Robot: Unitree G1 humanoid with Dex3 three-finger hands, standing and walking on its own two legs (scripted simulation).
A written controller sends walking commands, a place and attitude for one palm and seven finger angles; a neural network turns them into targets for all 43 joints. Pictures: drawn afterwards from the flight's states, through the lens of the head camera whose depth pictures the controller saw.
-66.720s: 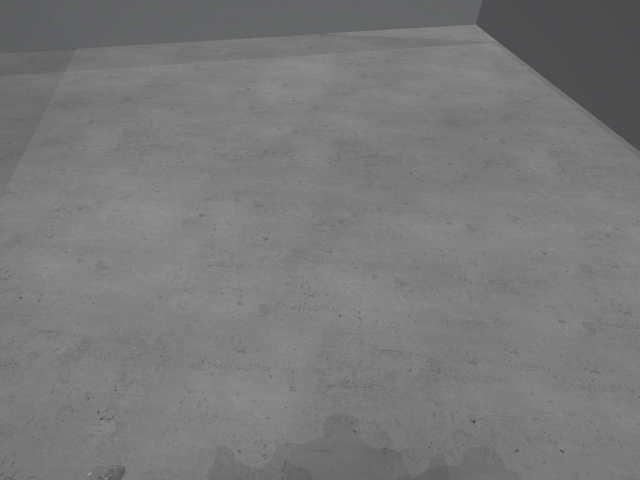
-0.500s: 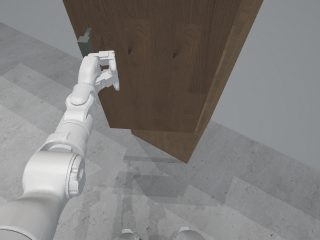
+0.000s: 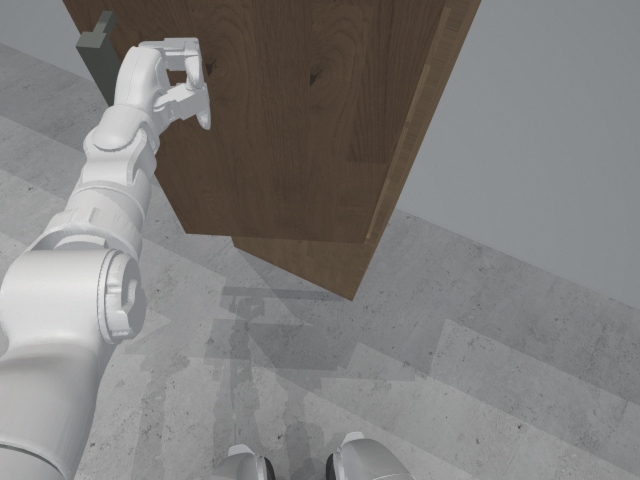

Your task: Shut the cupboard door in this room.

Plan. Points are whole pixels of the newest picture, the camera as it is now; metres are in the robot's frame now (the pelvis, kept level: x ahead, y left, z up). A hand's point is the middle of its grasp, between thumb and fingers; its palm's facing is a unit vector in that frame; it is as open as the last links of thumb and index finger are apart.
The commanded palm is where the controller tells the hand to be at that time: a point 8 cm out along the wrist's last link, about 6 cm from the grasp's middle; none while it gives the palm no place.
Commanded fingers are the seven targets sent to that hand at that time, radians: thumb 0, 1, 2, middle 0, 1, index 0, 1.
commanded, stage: push the door shut along its arc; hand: left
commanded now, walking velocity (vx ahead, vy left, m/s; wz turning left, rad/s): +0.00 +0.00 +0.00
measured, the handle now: (124, 83) +0.58 +0.15 +0.12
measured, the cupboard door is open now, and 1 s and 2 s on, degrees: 23 9 9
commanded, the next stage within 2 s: pull the fist back off the door in 0.42 s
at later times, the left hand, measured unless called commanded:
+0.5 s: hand (223, 72) +0.57 +0.04 +0.13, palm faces -0.34 -0.94 -0.03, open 3.4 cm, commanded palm +0.61 +0.06 +0.13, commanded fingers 0.00 0.90 0.90 -1.30 -1.50 -1.30 -1.50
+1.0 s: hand (241, 75) +0.58 +0.02 +0.12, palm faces +0.11 -0.99 -0.02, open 3.1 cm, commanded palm +0.53 +0.06 +0.13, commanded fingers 0.00 0.90 0.90 -1.30 -1.50 -1.30 -1.50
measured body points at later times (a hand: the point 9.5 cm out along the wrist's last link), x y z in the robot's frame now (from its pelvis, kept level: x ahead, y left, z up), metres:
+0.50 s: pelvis -0.01 +0.00 -0.02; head +0.16 +0.01 +0.40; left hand +0.59 +0.09 +0.13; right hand -0.06 -0.27 -0.13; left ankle +0.02 +0.10 -0.69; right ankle -0.01 -0.10 -0.69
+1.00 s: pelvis +0.02 +0.00 +0.00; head +0.14 -0.02 +0.44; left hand +0.57 +0.07 +0.12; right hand -0.06 -0.23 -0.11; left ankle +0.02 +0.10 -0.69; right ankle -0.01 -0.10 -0.69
